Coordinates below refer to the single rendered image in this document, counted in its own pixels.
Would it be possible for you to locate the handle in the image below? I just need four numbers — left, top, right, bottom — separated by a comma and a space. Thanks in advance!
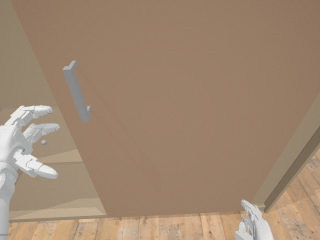
62, 60, 91, 123

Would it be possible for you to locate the robot left forearm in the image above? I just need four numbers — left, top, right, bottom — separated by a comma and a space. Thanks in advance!
0, 161, 19, 240

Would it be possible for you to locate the wardrobe door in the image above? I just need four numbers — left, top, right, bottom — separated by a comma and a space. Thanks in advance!
251, 93, 320, 204
10, 0, 320, 218

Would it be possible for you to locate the left robot hand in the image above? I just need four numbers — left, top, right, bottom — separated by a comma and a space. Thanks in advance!
0, 105, 60, 179

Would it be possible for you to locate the right robot hand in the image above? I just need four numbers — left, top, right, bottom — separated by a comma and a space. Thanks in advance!
235, 199, 274, 240

